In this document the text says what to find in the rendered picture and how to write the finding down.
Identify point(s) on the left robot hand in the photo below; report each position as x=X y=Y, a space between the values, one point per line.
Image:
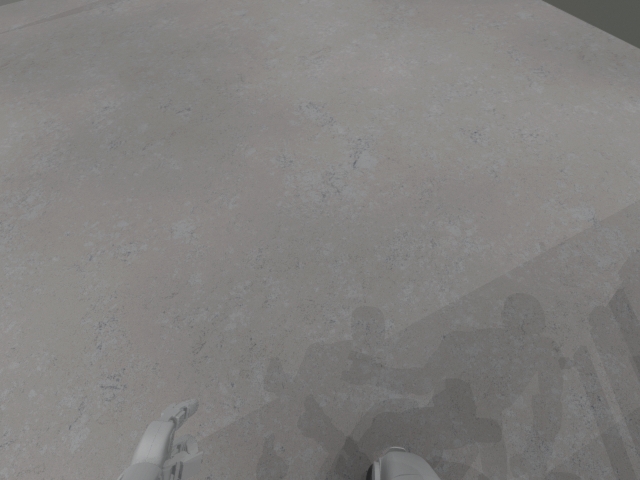
x=178 y=458

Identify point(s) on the right robot shin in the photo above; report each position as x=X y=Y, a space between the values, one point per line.
x=394 y=449

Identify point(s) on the robot right thigh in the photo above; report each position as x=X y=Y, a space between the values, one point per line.
x=402 y=466

